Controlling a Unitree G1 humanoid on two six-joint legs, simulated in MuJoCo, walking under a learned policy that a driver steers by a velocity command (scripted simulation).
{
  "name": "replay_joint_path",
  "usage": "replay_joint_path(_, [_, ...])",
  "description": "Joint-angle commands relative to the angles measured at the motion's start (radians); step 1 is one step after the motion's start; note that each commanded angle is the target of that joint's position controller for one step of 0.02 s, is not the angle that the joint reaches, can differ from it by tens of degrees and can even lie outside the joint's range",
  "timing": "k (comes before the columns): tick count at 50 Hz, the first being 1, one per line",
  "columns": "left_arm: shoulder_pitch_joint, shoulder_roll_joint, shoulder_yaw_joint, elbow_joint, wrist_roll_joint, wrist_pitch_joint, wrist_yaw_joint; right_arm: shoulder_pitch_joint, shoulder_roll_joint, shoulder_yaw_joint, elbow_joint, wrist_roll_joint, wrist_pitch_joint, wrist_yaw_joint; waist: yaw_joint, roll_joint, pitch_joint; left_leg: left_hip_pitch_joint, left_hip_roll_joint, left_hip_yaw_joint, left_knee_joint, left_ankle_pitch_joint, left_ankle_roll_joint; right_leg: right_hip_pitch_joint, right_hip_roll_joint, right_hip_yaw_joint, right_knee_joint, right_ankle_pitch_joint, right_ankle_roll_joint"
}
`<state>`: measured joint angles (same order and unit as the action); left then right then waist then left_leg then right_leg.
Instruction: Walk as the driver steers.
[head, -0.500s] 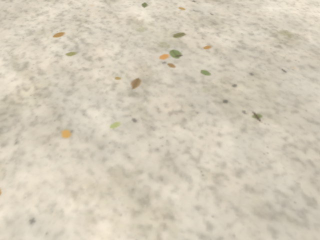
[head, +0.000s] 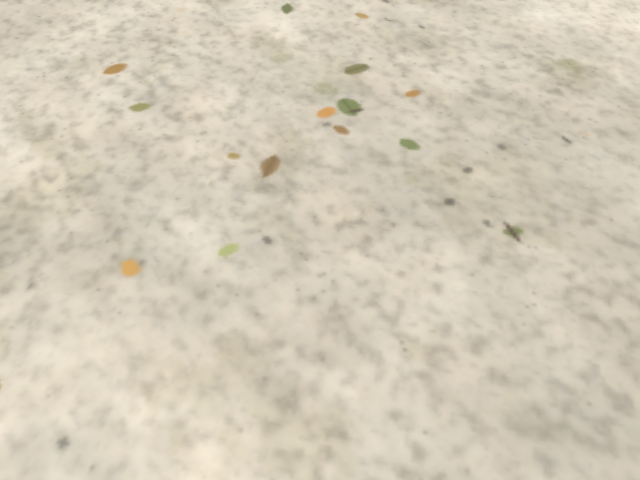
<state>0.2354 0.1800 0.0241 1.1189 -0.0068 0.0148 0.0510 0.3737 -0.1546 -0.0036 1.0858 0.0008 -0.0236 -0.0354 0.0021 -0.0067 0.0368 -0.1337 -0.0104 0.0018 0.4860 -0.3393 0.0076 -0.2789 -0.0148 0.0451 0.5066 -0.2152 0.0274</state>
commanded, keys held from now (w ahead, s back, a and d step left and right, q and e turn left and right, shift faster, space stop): no key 0.10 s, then w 0.90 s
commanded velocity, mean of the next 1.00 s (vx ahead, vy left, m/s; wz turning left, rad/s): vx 0.33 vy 0.00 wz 0.00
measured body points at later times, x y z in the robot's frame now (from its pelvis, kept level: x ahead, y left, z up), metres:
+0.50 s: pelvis +0.10 -0.04 +0.01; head +0.10 -0.05 +0.46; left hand +0.05 +0.20 -0.14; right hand +0.14 -0.30 -0.14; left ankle +0.04 +0.10 -0.64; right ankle +0.05 -0.12 -0.74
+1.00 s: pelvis +0.37 +0.03 +0.00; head +0.40 +0.03 +0.45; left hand +0.41 +0.29 -0.14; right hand +0.46 -0.23 -0.13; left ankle +0.43 +0.11 -0.74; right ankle +0.29 -0.13 -0.63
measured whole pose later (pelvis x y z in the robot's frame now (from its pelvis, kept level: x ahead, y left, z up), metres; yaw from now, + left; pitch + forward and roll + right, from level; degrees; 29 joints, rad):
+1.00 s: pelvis +0.37 +0.03 +0.00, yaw +0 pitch +0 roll +1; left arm 0.30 0.25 0.04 0.97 -0.03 -0.10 0.01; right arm 0.19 -0.24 -0.05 0.94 0.00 -0.11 0.05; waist -0.01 -0.03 0.04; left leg -0.32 -0.05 0.08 0.44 -0.14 0.08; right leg -0.45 -0.08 0.04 1.23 -0.32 -0.06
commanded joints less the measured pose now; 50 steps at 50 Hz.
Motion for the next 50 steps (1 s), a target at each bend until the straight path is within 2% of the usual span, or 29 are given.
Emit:
replay_joint_path(1, [0.05,0.089,0.013,-0.017,0.0,-0.005,0.003,0.104,-0.081,-0.013,-0.005,0.0,-0.003,-0.002,0.0,0.01,0.036,-0.145,0.025,-0.02,-0.117,0.136,0.011,0.097,-0.006,-0.004,-0.05,0.155,-0.035])
replay_joint_path(5, [0.054,0.088,0.013,-0.017,0.0,-0.005,0.003,0.107,-0.079,-0.013,-0.005,0.001,-0.003,-0.002,0.0,0.01,0.037,-0.145,0.025,-0.019,-0.117,0.136,0.012,0.097,-0.006,-0.004,-0.05,0.155,-0.035])
replay_joint_path(6, [0.07,0.075,0.01,-0.007,0.001,-0.004,0.003,0.127,-0.072,-0.012,0.005,0.001,-0.002,-0.003,-0.001,0.017,0.013,-0.136,0.019,-0.015,-0.129,0.034,0.017,0.108,0.009,-0.021,-0.044,0.059,-0.035])
replay_joint_path(8, [0.07,0.081,0.016,-0.008,-0.008,-0.006,0.004,0.122,-0.12,-0.029,-0.004,0.013,0.003,-0.01,-0.008,0.072,0.061,-0.168,0.042,-0.071,-0.166,-0.301,0.068,0.026,0.069,-0.085,0.039,-0.253,-0.042])
replay_joint_path(10, [0.004,0.066,0.013,-0.045,-0.01,-0.032,-0.006,0.154,-0.178,-0.048,-0.018,0.026,-0.006,-0.013,-0.043,0.159,0.142,-0.158,0.188,-0.272,-0.279,-0.527,0.158,-0.141,0.073,-0.116,0.189,-0.282,-0.052])
replay_joint_path(11, [-0.026,0.048,0.008,-0.066,-0.013,-0.053,-0.016,0.148,-0.214,-0.062,-0.025,0.031,-0.016,-0.012,-0.049,0.199,0.183,-0.166,0.287,-0.396,-0.326,-0.533,0.212,-0.191,0.031,-0.099,0.28,-0.218,-0.063])
replay_joint_path(13, [-0.045,0.056,0.01,-0.09,-0.024,-0.088,-0.035,0.108,-0.196,-0.064,-0.045,0.025,-0.036,-0.007,-0.032,0.183,0.222,-0.119,0.346,-0.445,-0.332,-0.395,0.243,-0.286,-0.031,-0.056,0.323,-0.253,-0.096])
replay_joint_path(15, [0.027,0.06,0.016,-0.077,-0.035,-0.111,-0.048,0.049,-0.185,-0.063,-0.066,0.037,-0.039,0.002,0.024,0.146,0.188,-0.124,0.282,-0.318,-0.265,-0.26,0.186,-0.138,-0.026,-0.083,0.109,-0.228,-0.119])
replay_joint_path(17, [0.226,0.089,0.044,0.008,-0.024,-0.113,-0.052,0.01,-0.183,-0.059,-0.089,0.037,-0.038,0.008,0.097,0.074,0.092,-0.264,0.154,-0.157,-0.074,-0.033,0.127,0.227,0.047,-0.115,-0.018,-0.05,-0.099])
replay_joint_path(18, [0.381,0.164,0.07,0.033,-0.02,-0.113,-0.048,-0.03,-0.14,-0.045,-0.113,0.026,-0.048,0.014,0.157,-0.126,0.024,-0.383,0.045,-0.017,0.285,0.069,0.067,0.379,-0.129,0.163,-0.152,-0.124,-0.153])
replay_joint_path(19, [0.49,0.262,0.084,0.035,-0.015,-0.123,-0.061,-0.012,-0.062,-0.028,-0.15,0.033,-0.068,0.012,0.157,-0.356,-0.049,-0.588,-0.063,0.0,0.586,-0.17,0.039,0.496,-0.351,0.642,-0.345,-0.246,-0.297])
replay_joint_path(20, [0.388,0.18,0.054,0.016,-0.002,-0.138,-0.062,-0.025,-0.103,-0.037,-0.154,0.05,-0.084,0.016,0.095,-0.193,0.012,-0.661,0.002,-0.11,0.772,-0.168,0.062,0.42,-0.396,0.702,-0.36,-0.314,-0.312])
replay_joint_path(21, [0.283,0.133,0.039,-0.02,-0.005,-0.145,-0.063,-0.048,-0.119,-0.04,-0.161,0.057,-0.094,0.026,0.06,-0.108,0.078,-0.701,0.052,-0.124,0.819,-0.065,0.09,0.356,-0.365,0.565,-0.352,-0.284,-0.281])
replay_joint_path(22, [0.211,0.119,0.029,-0.046,-0.004,-0.145,-0.068,-0.051,-0.125,-0.044,-0.154,0.048,-0.099,0.029,0.034,-0.058,0.082,-0.682,0.094,-0.106,0.788,0.034,0.101,0.317,-0.31,0.427,-0.363,-0.205,-0.246])
replay_joint_path(24, [0.196,0.081,0.012,-0.055,0.001,-0.132,-0.071,-0.075,-0.167,-0.069,-0.153,0.03,-0.097,0.034,0.017,-0.053,0.079,-0.625,0.135,-0.065,0.683,0.139,0.093,0.289,-0.218,0.218,-0.372,0.025,-0.19])
replay_joint_path(25, [0.23,0.075,0.008,-0.048,0.004,-0.126,-0.067,-0.077,-0.154,-0.071,-0.151,0.03,-0.09,0.04,0.019,-0.072,0.066,-0.605,0.137,-0.043,0.656,0.16,0.082,0.29,-0.194,0.16,-0.37,0.119,-0.182])
replay_joint_path(27, [0.283,0.098,0.008,-0.038,0.007,-0.117,-0.054,-0.123,-0.118,-0.066,-0.166,0.027,-0.075,0.048,0.024,-0.06,0.067,-0.634,0.14,-0.011,0.607,0.189,0.051,0.295,-0.186,0.105,-0.372,0.248,-0.195])
replay_joint_path(31, [0.279,0.145,0.012,-0.066,0.014,-0.105,-0.033,-0.341,-0.09,-0.045,-0.254,0.023,-0.074,0.051,0.056,-0.049,0.111,-0.637,0.122,0.019,0.326,0.308,0.013,0.235,-0.18,0.05,-0.415,0.274,-0.207])
replay_joint_path(37, [0.328,0.168,0.027,-0.062,-0.009,-0.102,-0.027,-0.494,-0.119,-0.037,-0.32,0.033,-0.087,0.08,0.06,-0.07,0.14,-0.552,0.075,0.036,0.092,0.367,0.054,0.318,-0.226,0.002,-0.403,0.318,-0.197])
replay_joint_path(40, [0.287,0.203,0.042,-0.077,0.0,-0.089,-0.027,-0.385,-0.182,-0.065,-0.306,0.032,-0.094,0.086,-0.03,-0.118,0.02,-0.349,0.007,0.069,0.075,0.289,0.105,0.402,-0.241,-0.028,-0.219,0.742,-0.165])
replay_joint_path(41, [0.266,0.204,0.042,-0.084,0.007,-0.08,-0.028,-0.229,-0.223,-0.088,-0.262,0.034,-0.092,0.081,-0.112,-0.129,-0.075,-0.156,-0.032,0.092,0.08,0.272,0.13,0.375,-0.211,-0.057,-0.036,0.882,-0.144])
replay_joint_path(42, [0.245,0.193,0.035,-0.102,0.012,-0.078,-0.031,-0.046,-0.272,-0.111,-0.211,0.034,-0.086,0.071,-0.195,-0.116,-0.182,0.129,0.025,0.023,0.093,0.272,0.169,0.204,-0.17,-0.076,0.211,0.786,-0.111])
replay_joint_path(43, [0.353,0.071,0.003,-0.122,0.013,-0.092,-0.044,0.107,-0.372,-0.134,-0.178,0.001,-0.08,0.063,-0.156,0.122,-0.368,0.524,0.304,-0.434,0.039,0.065,0.318,-0.178,-0.01,-0.094,0.637,0.314,-0.052])
replay_joint_path(44, [0.363,0.037,-0.01,-0.106,-0.008,-0.126,-0.053,0.099,-0.326,-0.115,-0.171,0.0,-0.078,0.066,-0.136,0.239,-0.478,0.578,0.419,-0.815,-0.187,-0.032,0.371,-0.323,0.086,0.059,0.861,-0.312,-0.051])
replay_joint_path(45, [0.263,0.124,0.015,-0.144,-0.037,-0.148,-0.057,-0.002,-0.263,-0.094,-0.178,0.01,-0.084,0.07,-0.117,0.201,-0.308,0.444,0.377,-0.707,-0.216,-0.054,0.307,-0.426,0.019,0.096,0.935,-0.283,-0.076])
replay_joint_path(46, [0.171,0.158,0.022,-0.173,-0.048,-0.157,-0.052,-0.101,-0.214,-0.079,-0.198,0.013,-0.087,0.071,-0.088,0.12,-0.182,0.266,0.344,-0.53,-0.228,0.031,0.265,-0.431,-0.037,0.059,0.91,-0.2,-0.091])
replay_joint_path(47, [0.131,0.156,0.028,-0.182,-0.038,-0.155,-0.042,-0.177,-0.187,-0.07,-0.207,0.006,-0.093,0.078,-0.046,0.035,-0.111,0.094,0.307,-0.404,-0.258,0.142,0.24,-0.382,-0.086,0.04,0.837,-0.116,-0.093])
replay_joint_path(48, [0.14,0.152,0.04,-0.176,-0.023,-0.139,-0.033,-0.215,-0.156,-0.061,-0.206,-0.003,-0.101,0.083,-0.004,0.04,-0.084,-0.015,0.26,-0.306,-0.285,0.204,0.218,-0.309,-0.123,0.042,0.774,-0.071,-0.097])
replay_joint_path(50, [0.192,0.104,0.038,-0.165,-0.018,-0.108,-0.029,-0.203,-0.148,-0.059,-0.183,-0.006,-0.104,0.086,0.031,0.074,-0.06,-0.117,0.225,-0.223,-0.339,0.229,0.228,-0.239,-0.143,0.034,0.714,-0.049,-0.093])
